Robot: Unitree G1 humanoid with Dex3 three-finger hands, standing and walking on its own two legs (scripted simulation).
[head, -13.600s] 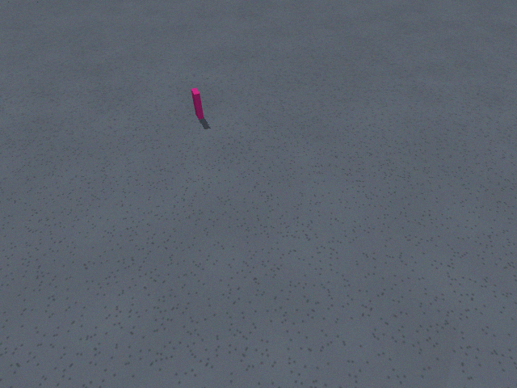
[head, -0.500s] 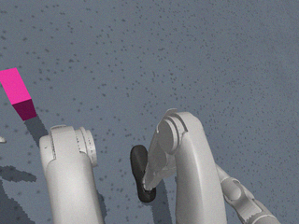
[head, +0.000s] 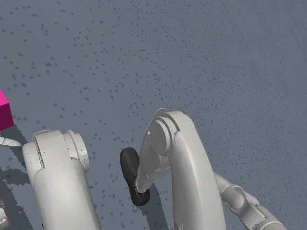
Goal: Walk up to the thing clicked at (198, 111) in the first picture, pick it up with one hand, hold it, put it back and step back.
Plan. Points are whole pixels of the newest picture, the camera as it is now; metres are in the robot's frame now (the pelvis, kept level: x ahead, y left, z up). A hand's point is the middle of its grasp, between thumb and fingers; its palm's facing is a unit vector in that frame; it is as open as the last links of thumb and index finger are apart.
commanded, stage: close in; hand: left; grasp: from the side
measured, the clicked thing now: out of the picture +0.44 +0.26 -0.19
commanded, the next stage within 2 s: rest palm in 0.16 s
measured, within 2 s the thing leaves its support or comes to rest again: neither
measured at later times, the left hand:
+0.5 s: hand out of the picture +0.42 +0.25 -0.17, palm faces +0.33 -0.95 +0.01, open 16.7 cm
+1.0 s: hand out of the picture +0.43 +0.25 -0.17, palm faces +0.32 -0.95 -0.01, open 12.5 cm
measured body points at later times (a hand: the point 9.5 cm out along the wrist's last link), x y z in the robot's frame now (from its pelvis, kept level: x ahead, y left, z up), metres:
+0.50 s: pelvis +0.01 +0.00 +0.00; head +0.22 +0.19 +0.34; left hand +0.40 +0.30 -0.17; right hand +0.17 -0.24 -0.03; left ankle +0.09 +0.11 -0.25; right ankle +0.17 -0.13 -0.25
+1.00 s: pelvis +0.01 +0.00 +0.00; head +0.23 +0.19 +0.34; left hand +0.41 +0.30 -0.16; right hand +0.16 -0.25 -0.03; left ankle +0.09 +0.11 -0.25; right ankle +0.17 -0.13 -0.25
